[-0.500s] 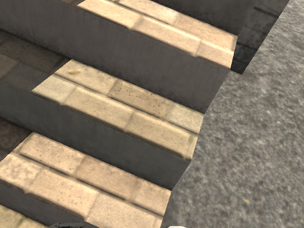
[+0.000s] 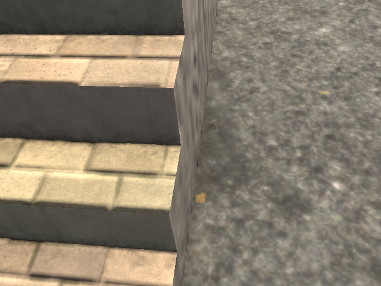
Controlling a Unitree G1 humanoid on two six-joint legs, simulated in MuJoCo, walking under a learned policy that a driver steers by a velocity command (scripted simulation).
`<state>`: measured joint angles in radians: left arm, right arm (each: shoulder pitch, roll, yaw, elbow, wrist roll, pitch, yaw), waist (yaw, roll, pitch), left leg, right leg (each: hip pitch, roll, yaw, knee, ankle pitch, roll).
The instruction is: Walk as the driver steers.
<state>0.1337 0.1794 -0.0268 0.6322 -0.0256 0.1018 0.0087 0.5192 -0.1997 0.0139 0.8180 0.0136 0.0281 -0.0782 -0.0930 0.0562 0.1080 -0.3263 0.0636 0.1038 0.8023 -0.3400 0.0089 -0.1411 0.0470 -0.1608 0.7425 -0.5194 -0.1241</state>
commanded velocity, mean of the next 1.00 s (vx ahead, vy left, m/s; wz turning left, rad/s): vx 0.25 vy -0.41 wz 0.35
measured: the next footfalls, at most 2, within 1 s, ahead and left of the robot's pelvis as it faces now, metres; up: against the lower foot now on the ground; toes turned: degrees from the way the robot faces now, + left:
right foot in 0.32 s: -0.12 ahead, -0.27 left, +0.01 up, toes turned -5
left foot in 0.64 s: -0.30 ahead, -0.12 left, +0.00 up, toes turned +8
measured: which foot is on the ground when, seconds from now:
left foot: down 0.00-0.28, up 0.30-0.62, down 0.64-0.96, up 0.98-1.00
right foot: down 0.00-0.00, up 0.02-0.30, down 0.32-0.62, up 0.64-0.96, down 0.98-1.00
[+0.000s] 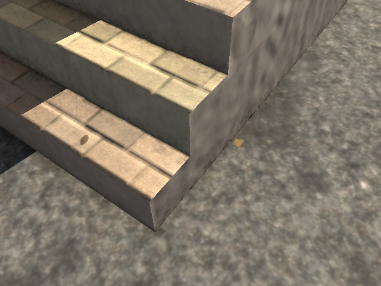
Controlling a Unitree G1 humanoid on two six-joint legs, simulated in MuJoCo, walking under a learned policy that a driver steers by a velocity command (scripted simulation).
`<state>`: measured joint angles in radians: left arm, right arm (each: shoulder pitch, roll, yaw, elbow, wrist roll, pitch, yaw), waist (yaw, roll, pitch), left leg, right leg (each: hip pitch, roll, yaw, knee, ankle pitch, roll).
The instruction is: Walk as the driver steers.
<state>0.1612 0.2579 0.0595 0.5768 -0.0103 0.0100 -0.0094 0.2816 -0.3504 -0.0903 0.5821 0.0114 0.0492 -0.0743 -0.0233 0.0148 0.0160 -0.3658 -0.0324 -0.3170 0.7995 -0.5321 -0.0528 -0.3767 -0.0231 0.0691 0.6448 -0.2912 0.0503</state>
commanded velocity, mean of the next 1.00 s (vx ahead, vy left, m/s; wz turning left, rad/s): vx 0.41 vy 0.03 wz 0.35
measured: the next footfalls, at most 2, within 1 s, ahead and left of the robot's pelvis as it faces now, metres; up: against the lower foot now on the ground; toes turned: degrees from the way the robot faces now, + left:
left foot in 0.48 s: -0.09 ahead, +0.15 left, +0.00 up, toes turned +19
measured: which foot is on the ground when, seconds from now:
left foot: up 0.00-0.46, down 0.48-1.00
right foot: down 0.00-0.48, up 0.50-1.00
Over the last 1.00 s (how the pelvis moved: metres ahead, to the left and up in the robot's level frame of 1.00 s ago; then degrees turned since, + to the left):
-0.25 -0.32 0.01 25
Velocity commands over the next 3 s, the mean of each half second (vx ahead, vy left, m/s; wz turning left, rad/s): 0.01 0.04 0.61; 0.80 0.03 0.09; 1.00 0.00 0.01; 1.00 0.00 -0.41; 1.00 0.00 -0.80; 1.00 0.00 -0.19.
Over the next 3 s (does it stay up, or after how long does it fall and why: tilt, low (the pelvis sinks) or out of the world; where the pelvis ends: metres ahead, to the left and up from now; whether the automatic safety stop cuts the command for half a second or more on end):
stays up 0.69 0.37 0.08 its command is cut before an obstacle from the start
